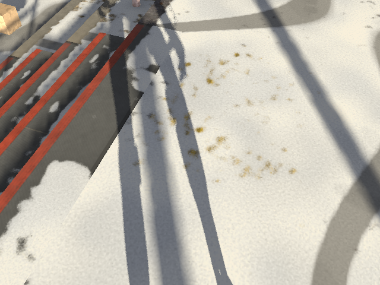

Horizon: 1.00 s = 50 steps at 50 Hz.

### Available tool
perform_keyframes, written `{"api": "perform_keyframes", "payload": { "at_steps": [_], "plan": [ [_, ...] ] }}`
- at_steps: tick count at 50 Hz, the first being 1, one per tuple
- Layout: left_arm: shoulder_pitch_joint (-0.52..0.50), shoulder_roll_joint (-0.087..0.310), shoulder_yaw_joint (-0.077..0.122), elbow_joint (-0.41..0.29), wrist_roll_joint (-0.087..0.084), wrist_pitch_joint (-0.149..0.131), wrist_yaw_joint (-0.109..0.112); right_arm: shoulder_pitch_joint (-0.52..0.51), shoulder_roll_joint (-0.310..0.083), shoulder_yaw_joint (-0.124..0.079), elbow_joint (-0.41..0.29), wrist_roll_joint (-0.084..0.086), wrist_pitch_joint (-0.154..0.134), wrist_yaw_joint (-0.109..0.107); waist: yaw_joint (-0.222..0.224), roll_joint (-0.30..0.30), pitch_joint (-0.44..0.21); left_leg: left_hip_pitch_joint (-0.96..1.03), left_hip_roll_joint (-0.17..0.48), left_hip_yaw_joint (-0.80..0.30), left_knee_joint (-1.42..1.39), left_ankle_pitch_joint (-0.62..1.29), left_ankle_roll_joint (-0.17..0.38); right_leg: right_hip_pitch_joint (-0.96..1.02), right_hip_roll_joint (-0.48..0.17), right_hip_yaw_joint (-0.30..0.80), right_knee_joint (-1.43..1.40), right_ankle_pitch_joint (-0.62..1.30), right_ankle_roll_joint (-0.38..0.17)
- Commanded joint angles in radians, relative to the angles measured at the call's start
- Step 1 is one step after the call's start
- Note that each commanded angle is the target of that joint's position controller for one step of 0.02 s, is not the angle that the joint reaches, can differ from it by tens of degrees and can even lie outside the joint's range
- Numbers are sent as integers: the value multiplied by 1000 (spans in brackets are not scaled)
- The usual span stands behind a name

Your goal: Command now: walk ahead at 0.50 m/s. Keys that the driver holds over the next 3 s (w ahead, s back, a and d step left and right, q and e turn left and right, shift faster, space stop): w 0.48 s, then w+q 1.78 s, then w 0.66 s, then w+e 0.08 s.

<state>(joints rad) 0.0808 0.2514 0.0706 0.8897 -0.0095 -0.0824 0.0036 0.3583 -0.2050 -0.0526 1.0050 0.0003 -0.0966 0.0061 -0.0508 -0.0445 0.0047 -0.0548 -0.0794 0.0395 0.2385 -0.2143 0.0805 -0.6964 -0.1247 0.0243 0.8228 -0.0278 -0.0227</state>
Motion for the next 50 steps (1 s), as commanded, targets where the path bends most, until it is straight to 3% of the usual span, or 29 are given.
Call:
{"api": "perform_keyframes", "payload": {
  "at_steps": [1, 5, 7, 9, 10, 11, 12, 13, 14, 15, 16, 17, 19, 21, 23, 29, 35, 36, 38, 39, 40, 41, 42, 43, 44, 45, 46, 47, 50],
  "plan": [
    [-98, 23, -2, -70, -3, -8, -13, 9, -159, -28, -40, 7, -10, -17, 6, 104, 49, -42, 245, -97, -103, 461, 85, 45, 31, -37, -172, 151, -9],
    [-209, 25, -9, -108, -10, -12, -30, 81, -160, -32, 0, 13, 7, -22, -22, 94, 92, 109, 297, -106, -78, 425, 100, -14, 50, -38, -270, 117, -30],
    [-227, 37, -7, -124, -11, -20, -43, 84, -170, -39, 8, 11, 18, -27, -8, 95, 89, 187, 330, -112, -28, 496, 98, -26, 59, -37, -293, 46, -53],
    [-162, 70, 6, -112, -10, -25, -47, 50, -190, -45, 1, 10, 25, -30, 41, 124, 31, 204, 329, -99, 64, 746, 81, 113, 106, -73, -304, -30, -80],
    [-72, 100, 22, -89, -7, -24, -44, 29, -197, -47, -3, 9, 30, -29, 92, 142, -29, 191, 312, -84, 167, 903, 68, 256, 142, -99, -311, -42, -100],
    [105, 145, 45, -34, -4, -22, -38, 0, -184, -41, -14, 7, 34, -26, 174, 129, -126, 100, 261, -53, 362, 912, 41, 506, 144, -91, -318, 4, -132],
    [299, 212, 63, 7, 8, -18, -28, 1, -159, -27, -36, -8, 31, -24, 227, 22, -267, -144, 191, -21, 682, 558, 11, 836, -45, 136, -299, 7, -197],
    [341, 240, 63, 25, 8, -17, -33, 143, -16, 11, -25, -1, 9, -6, 139, -232, -393, -537, 1, -69, 1025, -293, -44, 1146, -272, 628, -416, -162, -360],
    [323, 156, 39, 24, -2, -16, -31, 69, -117, -10, -19, 21, -16, 2, 176, -129, -349, -645, 45, -188, 1131, -355, -19, 1108, -239, 679, -496, -280, -315],
    [220, 126, 29, 5, -6, -19, -27, -32, -167, -24, -58, 44, -29, 4, 155, -90, -193, -703, 98, -156, 1125, -267, -10, 955, -215, 526, -529, -255, -272],
    [131, 104, 20, -14, 1, -23, -29, -89, -167, -26, -72, 43, -30, -5, 118, 13, -106, -659, 154, -127, 1070, -170, -12, 780, -181, 413, -565, -170, -249],
    [88, 81, 13, -17, 13, -28, -34, -108, -158, -35, -73, 27, -23, -12, 86, 42, -55, -607, 184, -118, 1015, -121, -16, 645, -152, 336, -596, -91, -237],
    [80, 56, 4, -3, 20, -33, -39, -57, -114, -36, -65, 20, 4, -20, 34, -5, -48, -501, 220, -124, 937, -82, -21, 525, -107, 246, -652, -67, -223],
    [113, 84, 8, 16, 14, -35, -30, -74, -96, -36, -73, 17, 20, -25, 28, -17, -15, -516, 236, -108, 857, -50, -38, 477, -95, 189, -695, -59, -230],
    [151, 119, 16, 29, 14, -34, -15, -157, -108, -40, -104, 8, 23, -28, 44, -3, 15, -592, 245, -102, 751, 52, -62, 489, -97, 164, -722, -41, -231],
    [233, 131, 16, 64, 9, -26, 5, -317, -82, -26, -147, 17, 20, -6, 96, -9, 34, -609, 208, -64, 462, 332, -63, 578, -64, 1, -725, 27, -163],
    [299, 144, 24, 106, 6, -6, 8, -450, -84, -12, -223, 27, 21, 31, 134, -6, 89, -677, 171, -46, 348, 223, -20, 787, -144, -71, -659, 100, -143],
    [291, 151, 27, 104, 3, 0, 10, -451, -90, -12, -233, 27, 20, 38, 126, -14, 87, -665, 161, -32, 341, 176, -8, 811, -155, -82, -628, 166, -134],
    [249, 181, 35, 87, -3, 11, 17, -391, -123, -26, -238, 23, 20, 48, 78, -48, 32, -533, 107, 29, 340, 80, 26, 824, -157, -122, -502, 490, -109],
    [225, 189, 37, 78, -4, 19, 22, -285, -152, -45, -217, 21, 22, 50, 15, -52, -34, -383, 63, 64, 321, 78, 48, 805, -138, -155, -356, 649, -88],
    [223, 176, 31, 64, -1, 26, 28, -118, -209, -78, -171, 22, 25, 44, -57, -22, -124, -142, 31, 52, 291, 115, 82, 707, -93, -191, -138, 652, -55],
    [236, 147, 15, 32, 23, 17, 30, 46, -309, -108, -147, 20, 32, 25, -98, 142, -239, 166, 229, -257, 284, 142, 161, 433, -35, -212, 212, 292, -9],
    [298, 23, -25, -2, 23, -20, 9, 27, -341, -105, -165, 26, 26, 30, -12, 356, -345, 452, 437, -826, 95, -37, 352, 26, 193, -82, 536, -496, 44],
    [215, 119, -5, -11, -10, -62, -8, 35, -258, -80, -166, 17, 25, 30, -58, 234, -337, 455, 409, -797, 51, -74, 301, -84, 130, 82, 598, -493, 8],
    [135, 147, 2, -36, -36, -81, -14, -9, -208, -68, -177, 12, 21, 25, -57, 185, -221, 352, 368, -635, 60, 5, 258, -124, 87, 67, 574, -420, -16],
    [108, 135, 2, -37, -26, -85, -7, -81, -188, -61, -196, 10, 14, 27, -13, 67, -140, 193, 326, -518, 48, 121, 232, -79, 42, 61, 482, -346, -18],
    [95, 146, 14, -36, -2, -77, 2, -134, -157, -51, -214, 7, 11, 25, 20, 42, -102, 71, 295, -442, 33, 212, 213, -10, 13, 59, 387, -310, -10],
    [104, 142, 18, -42, 6, -63, 4, -157, -147, -45, -226, 0, 11, 23, 50, 57, -84, -11, 274, -414, 10, 259, 212, 51, 0, 62, 347, -293, -2],
    [90, 110, 20, -65, 20, -30, 12, -131, -190, -55, -231, 10, 9, 5, 70, 74, -45, -117, 247, -355, -32, 319, 219, 74, 8, 39, 198, -237, 44]
  ]
}}
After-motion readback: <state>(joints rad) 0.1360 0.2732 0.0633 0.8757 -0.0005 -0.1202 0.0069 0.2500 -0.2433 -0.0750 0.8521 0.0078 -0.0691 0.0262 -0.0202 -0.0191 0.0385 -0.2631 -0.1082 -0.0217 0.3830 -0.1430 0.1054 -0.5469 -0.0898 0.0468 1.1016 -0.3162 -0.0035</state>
